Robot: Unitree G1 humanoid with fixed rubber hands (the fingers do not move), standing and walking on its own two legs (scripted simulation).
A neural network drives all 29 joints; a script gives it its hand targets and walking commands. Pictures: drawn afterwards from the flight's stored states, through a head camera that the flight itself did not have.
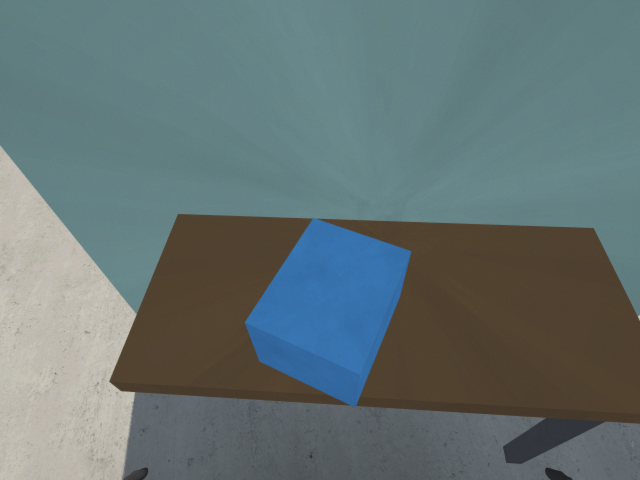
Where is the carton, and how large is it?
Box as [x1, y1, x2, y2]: [245, 218, 410, 406]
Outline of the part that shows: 313,218 245,321 245,324 260,361 355,406 399,297 410,251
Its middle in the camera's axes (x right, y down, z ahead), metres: +0.02 +0.12 +0.64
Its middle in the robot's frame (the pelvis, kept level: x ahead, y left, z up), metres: +0.40 +0.02 -0.10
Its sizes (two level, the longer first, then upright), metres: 0.220 0.176 0.142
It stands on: a table, 0.57 m high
